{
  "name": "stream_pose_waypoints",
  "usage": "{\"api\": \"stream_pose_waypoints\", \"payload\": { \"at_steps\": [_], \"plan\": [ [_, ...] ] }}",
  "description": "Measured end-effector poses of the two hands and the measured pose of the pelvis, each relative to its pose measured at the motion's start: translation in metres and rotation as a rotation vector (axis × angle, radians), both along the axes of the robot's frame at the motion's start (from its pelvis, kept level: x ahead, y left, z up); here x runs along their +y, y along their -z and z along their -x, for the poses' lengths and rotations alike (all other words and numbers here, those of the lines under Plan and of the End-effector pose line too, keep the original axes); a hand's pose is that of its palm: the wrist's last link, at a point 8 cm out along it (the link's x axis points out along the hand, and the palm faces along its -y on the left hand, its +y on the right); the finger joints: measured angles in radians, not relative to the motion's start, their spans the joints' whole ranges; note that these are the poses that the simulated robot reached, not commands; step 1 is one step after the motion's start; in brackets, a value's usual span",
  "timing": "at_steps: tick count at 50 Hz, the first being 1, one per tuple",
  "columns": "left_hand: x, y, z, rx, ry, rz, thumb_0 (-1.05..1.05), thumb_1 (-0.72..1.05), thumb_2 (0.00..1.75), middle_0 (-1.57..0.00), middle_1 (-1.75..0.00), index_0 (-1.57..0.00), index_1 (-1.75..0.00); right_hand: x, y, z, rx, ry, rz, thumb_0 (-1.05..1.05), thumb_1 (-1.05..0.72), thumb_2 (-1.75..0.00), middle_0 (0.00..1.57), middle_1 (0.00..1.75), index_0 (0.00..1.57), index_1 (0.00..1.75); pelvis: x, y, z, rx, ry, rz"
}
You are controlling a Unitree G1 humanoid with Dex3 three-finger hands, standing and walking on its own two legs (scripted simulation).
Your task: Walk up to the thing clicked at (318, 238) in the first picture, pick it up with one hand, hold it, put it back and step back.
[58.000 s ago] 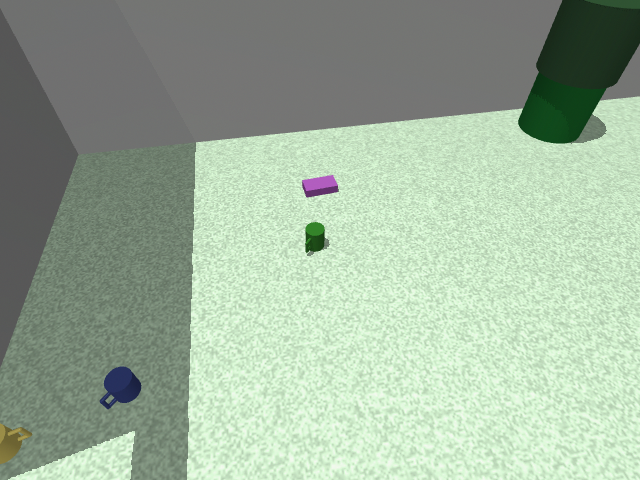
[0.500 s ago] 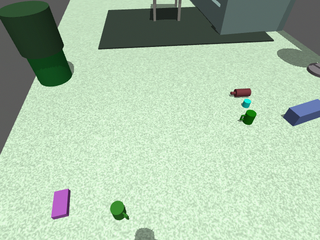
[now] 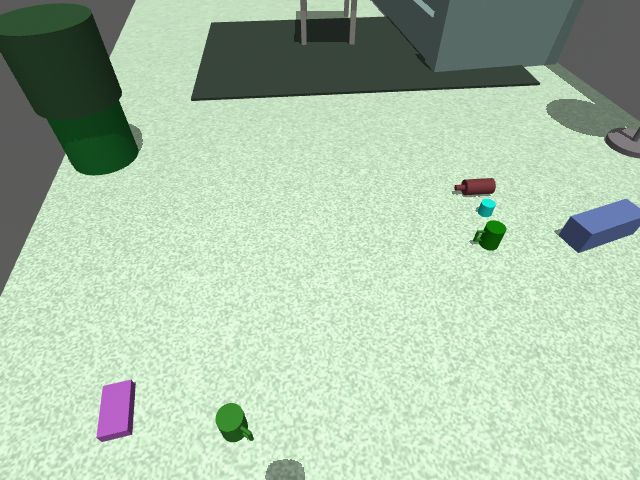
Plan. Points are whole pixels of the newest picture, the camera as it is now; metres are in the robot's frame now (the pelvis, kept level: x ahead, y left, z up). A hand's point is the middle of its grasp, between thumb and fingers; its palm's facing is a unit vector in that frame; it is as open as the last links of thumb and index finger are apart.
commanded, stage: stand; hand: left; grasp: from above
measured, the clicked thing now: (236, 426) +0.44 +0.25 -0.73
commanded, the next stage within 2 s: step back in 0.32 s
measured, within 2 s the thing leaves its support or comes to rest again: neither
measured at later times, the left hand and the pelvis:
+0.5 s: hand out of the picture +0.08 +0.28 -0.16, palm faces -0.01 -0.93 -0.38, open 7.4 cm; pelvis -0.02 +0.02 -0.01, yaw -1 degrees
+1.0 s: hand out of the picture +0.02 +0.31 -0.18, palm faces -0.11 -0.92 -0.38, open 7.4 cm; pelvis -0.10 +0.06 -0.02, yaw -5 degrees
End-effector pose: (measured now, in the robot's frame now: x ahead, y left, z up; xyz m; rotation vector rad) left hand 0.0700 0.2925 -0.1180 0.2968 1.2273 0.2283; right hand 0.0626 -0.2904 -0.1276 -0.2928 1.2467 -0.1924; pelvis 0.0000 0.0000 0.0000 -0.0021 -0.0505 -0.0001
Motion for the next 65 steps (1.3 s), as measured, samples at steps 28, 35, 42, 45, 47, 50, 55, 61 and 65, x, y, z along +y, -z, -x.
{"api": "stream_pose_waypoints", "payload": {
  "at_steps": [28, 35, 42, 45, 47, 50, 55, 61, 65],
  "plan": [
    [0.047, 0.012, -0.009, -0.025, 0.051, -0.042, 0.01, 0.9, 0.9, -0.21, -0.3, -0.21, -0.3, 0.004, 0.001, 0.015, 0.006, 0.019, 0.065, 0.0, -0.91, -0.9, 0.21, 0.3, 0.2, 0.3, 0.034, 0.016, 0.032, 0.033, 0.009, 0.003],
    [0.073, 0.027, -0.023, -0.094, 0.061, -0.037, 0.01, 0.9, 0.9, -0.2, -0.3, -0.2, -0.3, 0.031, -0.006, 0.062, 0.073, 0.014, 0.114, 0.0, -0.91, -0.9, 0.21, 0.3, 0.2, 0.3, 0.055, 0.022, 0.053, 0.031, 0.007, 0.015],
    [0.067, 0.024, 0.009, -0.036, 0.108, -0.006, 0.01, 0.9, 0.9, -0.2, -0.3, -0.2, -0.3, 0.044, -0.013, 0.083, 0.036, 0.049, 0.116, 0.01, -0.91, -0.9, 0.21, 0.3, 0.2, 0.3, 0.065, 0.013, 0.072, 0.033, 0.043, 0.021],
    [0.065, 0.024, 0.027, -0.009, 0.123, -0.011, 0.01, 0.9, 0.9, -0.21, -0.3, -0.2, -0.3, 0.046, -0.008, 0.085, -0.016, 0.059, 0.101, 0.01, -0.91, -0.9, 0.21, 0.3, 0.2, 0.3, 0.065, 0.016, 0.082, 0.023, 0.06, 0.012],
    [0.064, 0.024, 0.037, -0.001, 0.129, -0.02, 0.01, 0.9, 0.9, -0.21, -0.3, -0.2, -0.3, 0.045, -0.004, 0.088, -0.043, 0.059, 0.088, 0.01, -0.91, -0.9, 0.21, 0.3, 0.2, 0.3, 0.063, 0.018, 0.09, 0.016, 0.071, 0.005],
    [0.061, 0.022, 0.05, -0.01, 0.14, -0.04, 0.01, 0.9, 0.9, -0.21, -0.3, -0.21, -0.3, 0.041, 0.006, 0.095, -0.077, 0.059, 0.066, 0.01, -0.91, -0.9, 0.21, 0.3, 0.2, 0.3, 0.058, 0.024, 0.103, 0.007, 0.091, -0.006],
    [0.051, 0.01, 0.077, -0.043, 0.138, -0.063, 0.01, 0.9, 0.9, -0.21, -0.3, -0.2, -0.3, 0.029, 0.018, 0.109, -0.103, 0.072, 0.03, 0.01, -0.91, -0.9, 0.21, 0.3, 0.2, 0.3, 0.046, 0.028, 0.126, -0.015, 0.082, 0.022],
    [0.048, -0.01, 0.106, -0.079, 0.117, -0.074, 0.01, 0.9, 0.9, -0.21, -0.3, -0.21, -0.3, 0.022, 0.006, 0.137, -0.086, 0.053, 0.027, 0.01, -0.91, -0.9, 0.21, 0.3, 0.2, 0.3, 0.043, 0.014, 0.153, 0.009, 0.085, -0.039],
    [0.05, -0.014, 0.116, -0.123, 0.123, -0.077, 0.01, 0.9, 0.9, -0.21, -0.3, -0.21, -0.3, 0.018, 0.006, 0.166, -0.049, 0.03, 0.059, 0.01, -0.91, -0.9, 0.21, 0.3, 0.2, 0.3, 0.048, 0.015, 0.175, 0.027, 0.063, -0.027]
  ]
}}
